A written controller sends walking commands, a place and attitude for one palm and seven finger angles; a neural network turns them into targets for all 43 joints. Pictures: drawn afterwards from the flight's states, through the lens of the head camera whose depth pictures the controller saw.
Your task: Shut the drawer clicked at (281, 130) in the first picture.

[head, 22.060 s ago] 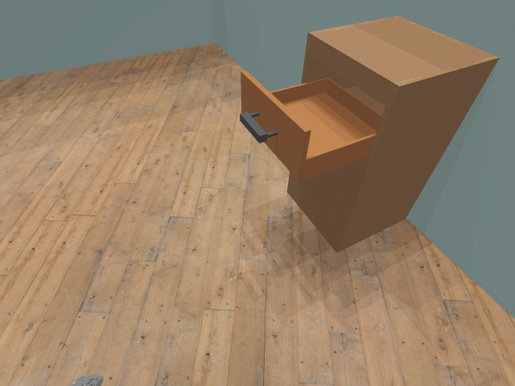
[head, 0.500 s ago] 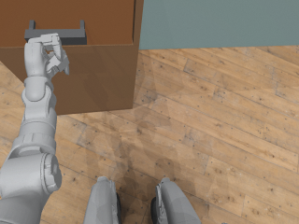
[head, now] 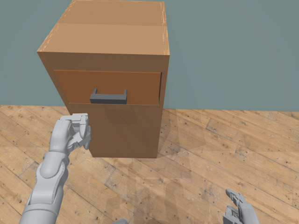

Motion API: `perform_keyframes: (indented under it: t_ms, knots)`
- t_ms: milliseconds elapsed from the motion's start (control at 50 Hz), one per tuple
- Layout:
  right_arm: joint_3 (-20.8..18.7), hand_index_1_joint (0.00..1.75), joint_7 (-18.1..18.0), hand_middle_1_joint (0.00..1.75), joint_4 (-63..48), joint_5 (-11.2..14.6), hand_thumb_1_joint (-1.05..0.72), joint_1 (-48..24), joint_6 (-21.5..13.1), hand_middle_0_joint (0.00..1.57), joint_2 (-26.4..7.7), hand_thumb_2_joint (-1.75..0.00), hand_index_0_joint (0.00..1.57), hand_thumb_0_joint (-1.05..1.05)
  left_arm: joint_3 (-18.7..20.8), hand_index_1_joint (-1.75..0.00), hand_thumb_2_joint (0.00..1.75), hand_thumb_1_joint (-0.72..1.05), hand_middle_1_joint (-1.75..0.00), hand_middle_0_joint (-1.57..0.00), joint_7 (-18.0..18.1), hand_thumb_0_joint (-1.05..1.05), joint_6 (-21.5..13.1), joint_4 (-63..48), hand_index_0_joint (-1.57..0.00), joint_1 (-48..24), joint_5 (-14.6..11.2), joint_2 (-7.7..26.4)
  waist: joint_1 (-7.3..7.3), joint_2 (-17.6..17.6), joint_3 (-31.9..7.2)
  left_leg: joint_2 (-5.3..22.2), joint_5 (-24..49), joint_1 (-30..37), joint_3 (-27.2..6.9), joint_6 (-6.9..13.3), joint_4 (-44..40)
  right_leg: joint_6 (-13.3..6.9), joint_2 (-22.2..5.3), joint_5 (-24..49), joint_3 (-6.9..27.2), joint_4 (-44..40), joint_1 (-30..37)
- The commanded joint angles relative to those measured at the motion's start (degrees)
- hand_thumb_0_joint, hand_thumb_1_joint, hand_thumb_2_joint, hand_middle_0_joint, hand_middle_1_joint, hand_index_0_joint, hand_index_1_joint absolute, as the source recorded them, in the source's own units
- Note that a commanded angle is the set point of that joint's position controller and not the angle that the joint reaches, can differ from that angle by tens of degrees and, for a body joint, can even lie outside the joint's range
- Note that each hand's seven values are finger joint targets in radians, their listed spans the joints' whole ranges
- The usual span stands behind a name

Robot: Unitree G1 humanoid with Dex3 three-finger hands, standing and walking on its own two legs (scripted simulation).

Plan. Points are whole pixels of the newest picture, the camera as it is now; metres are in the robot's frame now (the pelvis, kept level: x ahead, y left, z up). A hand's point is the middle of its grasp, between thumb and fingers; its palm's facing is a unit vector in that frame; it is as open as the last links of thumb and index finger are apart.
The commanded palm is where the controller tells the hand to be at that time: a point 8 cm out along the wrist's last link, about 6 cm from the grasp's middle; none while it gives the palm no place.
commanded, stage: draw the hand back to the body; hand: left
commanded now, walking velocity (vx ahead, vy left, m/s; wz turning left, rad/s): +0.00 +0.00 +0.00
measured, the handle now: (109, 94) +0.59 +0.17 -0.05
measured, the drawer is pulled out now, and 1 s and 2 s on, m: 0.00 0.00 0.00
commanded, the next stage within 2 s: step back with the hand held close in 0.82 s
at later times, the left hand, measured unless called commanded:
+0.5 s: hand (33, 161) +0.21 +0.22 +0.17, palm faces +0.31 -0.89 -0.33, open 3.2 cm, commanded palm +0.16 +0.26 +0.20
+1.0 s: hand (12, 165) +0.19 +0.22 +0.21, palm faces +0.38 -0.84 -0.39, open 3.3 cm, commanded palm +0.14 +0.26 +0.23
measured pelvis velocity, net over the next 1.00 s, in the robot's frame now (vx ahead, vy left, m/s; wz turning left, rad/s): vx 0.01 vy -0.02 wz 0.01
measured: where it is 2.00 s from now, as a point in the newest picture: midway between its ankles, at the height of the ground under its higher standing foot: outside the picture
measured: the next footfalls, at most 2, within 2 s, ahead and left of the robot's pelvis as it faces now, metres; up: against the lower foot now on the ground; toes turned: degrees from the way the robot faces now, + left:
none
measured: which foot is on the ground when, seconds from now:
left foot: down 0.00-1.00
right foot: down 0.00-1.00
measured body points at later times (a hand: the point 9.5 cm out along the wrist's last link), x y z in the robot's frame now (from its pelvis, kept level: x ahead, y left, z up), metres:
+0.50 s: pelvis +0.00 -0.01 +0.05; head -0.02 -0.03 +0.50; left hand +0.19 +0.26 +0.19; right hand +0.20 -0.23 -0.03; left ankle +0.02 +0.10 -0.69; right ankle -0.04 -0.12 -0.69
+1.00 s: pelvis +0.01 -0.02 +0.05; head -0.01 -0.04 +0.50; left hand +0.16 +0.26 +0.23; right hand +0.21 -0.24 -0.03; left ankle +0.02 +0.10 -0.69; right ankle -0.04 -0.12 -0.69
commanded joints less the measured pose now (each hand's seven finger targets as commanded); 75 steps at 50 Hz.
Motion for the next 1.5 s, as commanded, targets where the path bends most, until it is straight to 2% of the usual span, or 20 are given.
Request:
perform_keyframes:
  t_ms: [0, 100, 200, 240, 320, 420, 480, 620, 680, 720, 860, 920, 940, 980, 1000, 1060, 1200, 1220, 1320, 1480]
  knots:
    - [-1.16, 0.3, -2.67, 0.3, -10.06, 0.21, -0.9, -3.72, -0.53, 0.2, -5.6, -0.9, 0.2, 0.0, 2.35, -1.6, 0.9, 0.9, -1.6, -1.4, 8.01, 0.0, 3.03, -19.73, -1.4, -4.68, 3.06, 9.3, 1.27, 0.8, -10.3, -1.3, 18.0, 22.44, -1.84, 0.55, -14.02, -1.26, 0.25, 22.52, 2.19, -12.81, 6.45]
    - [0.02, 0.3, -4.91, 0.3, -9.25, 0.12, -0.9, -6.79, -0.63, 0.2, -5.41, -0.9, 0.2, 0.0, 4.83, -1.6, 0.9, 0.9, -1.6, -1.4, 12.0, 0.0, 6.47, -22.47, -1.4, -5.31, 3.81, 11.82, 1.41, -2.59, -3.9, -1.56, 12.76, 25.32, -1.5, 1.2, -20.32, -0.92, -0.19, 18.4, 2.76, -19.79, 12.08]
    - [0.81, 0.3, -4.96, 0.3, -8.32, -0.26, -0.9, -8.56, -3.48, 0.2, -4.84, -0.9, 0.2, 0.0, 3.69, -1.6, 0.9, 0.9, -1.6, -1.4, 13.05, 0.0, 7.35, -30.45, -1.4, 1.2, 4.23, 10.02, 2.56, 2.37, -3.39, -1.51, 15.89, 33.2, -2.03, 1.0, -24.61, -1.34, -0.37, 20.23, 2.34, -23.57, 16.47]
    - [0.9, 0.3, -4.64, 0.3, -7.78, -0.53, -0.9, -8.83, -4.49, 0.2, -4.77, -0.9, 0.2, 0.0, 3.44, -1.6, 0.9, 0.9, -1.6, -1.4, 12.87, 0.0, 7.74, -32.55, -1.4, 6.46, 3.98, 9.28, 2.93, 2.04, -2.1, -1.42, 16.54, 34.36, -2.12, 0.93, -26.1, -1.27, -0.35, 20.73, 2.34, -25.05, 18.18]
    - [0.53, 0.3, -4.14, 0.3, -6.62, -1.1, -0.9, -9.83, -5.94, 0.2, -5.1, -0.9, 0.2, 0.0, 7.61, -1.6, 0.9, 0.9, -1.6, -1.4, 12.79, 0.0, 7.89, -35.81, -1.4, 15.1, 3.59, 11.49, 3.99, -3.08, 2.3, -1.59, 17.61, 34.44, -1.36, 1.04, -28.18, -0.82, -0.17, 22.36, 2.42, -28.69, 20.01]
    - [0.25, 0.3, -3.86, 0.3, -5.77, -1.5, -0.9, -10.44, -7.63, 0.2, -4.52, -0.9, 0.2, 0.0, 12.03, -1.6, 0.9, 0.9, -1.6, -1.4, 12.79, 0.0, 6.72, -44.5, -1.4, 18.95, 3.67, 13.97, 4.56, 0.68, 4.05, -1.71, 19.02, 36.68, -0.98, 0.91, -29.62, -0.78, -0.43, 23.05, 2.54, -30.69, 21.53]
    - [0.19, 0.3, -3.6, 0.3, -5.95, -1.59, -0.9, -10.16, -9.17, 0.2, -3.97, -0.9, 0.2, 0.0, 12.78, -1.6, 0.9, 0.9, -1.6, -1.4, 13.01, 0.0, 5.73, -50.82, -1.4, 22.62, 3.7, 13.44, 4.9, 3.8, 2.52, -1.6, 20.72, 38.27, -1.04, 0.82, -29.94, -0.98, -0.73, 24.59, 2.43, -30.12, 23.25]
    - [-0.82, 0.3, -3.67, 0.3, -5.4, -1.67, -0.9, -10.28, -11.49, 0.2, -3.72, -0.9, 0.2, 0.0, 17.65, -1.6, 0.9, 0.9, -1.6, -1.4, 13.07, 0.0, 4.6, -54.72, -1.4, 32.71, 3.36, 14.43, 5.85, -1.38, 5.39, -1.49, 21.5, 38.23, -0.19, 1.05, -29.13, -0.54, -0.36, 26.46, 2.59, -32.14, 22.79]
    - [-0.9, 0.3, -3.5, 0.3, -4.31, -1.62, -0.9, -9.28, -10.99, 0.2, -3.96, -0.9, 0.2, 0.0, 14.46, -1.6, 0.9, 0.9, -1.6, -1.4, 12.54, 0.0, 5.26, -49.3, -1.4, 31.68, 3.36, 10.22, 4.65, -2.97, 9.08, -1.25, 20.3, 36.98, -0.13, 1.18, -29.31, -0.13, -0.66, 25.46, 2.32, -31.83, 21.35]
    - [-1.31, 0.3, -3.79, 0.3, -4.0, -1.58, -0.9, -9.38, -10.66, 0.2, -4.29, -0.9, 0.2, 0.0, 13.99, -1.6, 0.9, 0.9, -1.6, -1.4, 12.41, 0.0, 5.7, -46.98, -1.4, 30.95, 3.48, 9.67, 4.54, -4.26, 10.82, -1.26, 19.5, 37.0, 0.09, 1.39, -29.25, 0.11, -0.54, 24.38, 2.55, -32.83, 20.15]
    - [-0.74, 0.3, -4.3, 0.3, -5.14, -2.09, -0.9, -9.55, -12.35, 0.2, -3.82, -0.9, 0.2, 0.0, 16.14, -1.6, 0.9, 0.9, -1.6, -1.4, 13.48, 0.0, 4.33, -56.66, -1.4, 28.37, 4.04, 13.95, 6.06, 3.31, 1.23, -1.71, 23.22, 39.45, -0.54, 1.33, -28.77, -0.62, -1.57, 28.49, 2.99, -29.66, 25.45]
    - [-0.72, 0.3, -4.25, 0.3, -4.86, -2.01, -0.9, -10.0, -12.96, 0.2, -3.51, -0.9, 0.2, 0.0, 16.44, -1.6, 0.9, 0.9, -1.6, -1.4, 13.66, 0.0, 4.78, -56.06, -1.4, 30.27, 4.06, 13.77, 6.15, 2.05, 3.66, -1.68, 24.17, 38.6, -0.42, 1.03, -28.43, -0.65, -1.19, 29.76, 2.82, -30.34, 24.59]
    - [-1.14, 0.3, -3.67, 0.3, -5.96, -2.57, -0.9, -8.39, -10.93, 0.2, -4.98, -0.9, 0.2, 0.0, 24.7, -1.6, 0.9, 0.9, -1.6, -1.4, 13.98, 0.0, 2.17, -60.81, -1.4, 22.83, 4.58, 21.65, 3.16, -1.34, 10.42, -0.42, 21.44, 33.13, -1.41, 1.9, -26.23, 0.15, -4.77, 32.85, 7.26, -33.4, 19.57]
    - [-1.54, 0.3, -3.39, 0.3, -4.72, -2.5, -0.9, -8.66, -8.81, 0.2, -3.62, -0.9, 0.2, 0.0, 19.8, -1.6, 0.9, 0.9, -1.6, -1.4, 13.13, 0.0, 2.14, -50.39, -1.4, 31.37, 4.94, 14.9, 2.79, -5.99, 11.22, -0.14, 22.83, 31.8, -1.55, 1.52, -24.83, 0.28, -6.11, 35.85, 6.31, -32.51, 19.33]
    - [-1.77, 0.3, -3.18, 0.3, -5.05, -2.5, -0.9, -8.15, -8.0, 0.2, -3.96, -0.9, 0.2, 0.0, 18.61, -1.6, 0.9, 0.9, -1.6, -1.4, 12.86, 0.0, 2.15, -49.61, -1.4, 32.74, 5.03, 13.3, 2.43, -5.04, 10.46, 0.23, 24.38, 31.67, -1.46, 1.42, -25.01, 0.43, -6.13, 36.71, 5.72, -31.52, 20.02]
    - [-2.71, 0.3, -2.84, 0.3, -5.88, -2.56, -0.9, -7.75, -6.28, 0.2, -4.45, -0.9, 0.2, 0.0, 18.42, -1.6, 0.9, 0.9, -1.6, -1.4, 12.29, 0.0, 1.32, -50.32, -1.4, 38.0, 4.85, 12.13, 2.84, 0.3, 4.73, 1.27, 33.41, 33.56, -1.71, 1.75, -26.59, 1.03, -4.94, 37.74, 3.92, -27.94, 22.73]
    - [-3.39, 0.3, -3.15, 0.3, -8.67, -2.29, -0.9, -8.1, -4.21, 0.2, -4.6, -0.9, 0.2, 0.0, 21.45, -1.6, 0.9, 0.9, -1.6, -1.4, 13.2, 0.0, 0.8, -60.33, -1.4, 42.41, 4.29, 15.93, 3.17, -1.32, -2.98, 2.19, 39.17, 32.63, -2.56, 1.73, -26.6, 1.43, -3.75, 38.68, 3.45, -24.45, 25.72]
    - [-3.32, 0.3, -3.52, 0.3, -8.77, -2.33, -0.9, -8.49, -4.18, 0.2, -4.68, -0.9, 0.2, 0.0, 22.72, -1.6, 0.9, 0.9, -1.6, -1.4, 13.57, 0.0, 0.82, -61.24, -1.4, 42.24, 4.15, 17.63, 3.51, -0.36, -3.52, 2.25, 38.75, 32.34, -2.79, 1.7, -26.94, 1.49, -3.59, 38.05, 3.53, -24.24, 25.45]
    - [-3.71, 0.3, -4.01, 0.3, -8.4, -2.5, -0.9, -7.71, -4.45, 0.2, -4.85, -0.9, 0.2, 0.0, 22.77, -1.6, 0.9, 0.9, -1.6, -1.4, 14.56, 0.0, 0.6, -61.7, -1.4, 43.65, 4.0, 17.19, 3.09, 2.83, -2.28, 2.76, 34.73, 29.12, -3.82, 1.54, -27.63, 1.48, -2.82, 33.03, 3.66, -23.69, 23.87]
    - [-3.76, 0.3, -4.0, 0.3, -7.63, -2.37, -0.9, -7.74, -5.97, 0.2, -5.21, -0.9, 0.2, 0.0, 21.09, -1.6, 0.9, 0.9, -1.6, -1.4, 14.96, 0.0, -0.82, -59.11, -1.4, 42.53, 4.51, 15.16, 1.66, 1.85, 3.72, 3.21, 6.17, 17.85, -6.9, 1.84, -33.27, 0.96, -1.8, 16.39, 4.78, -25.28, 22.46]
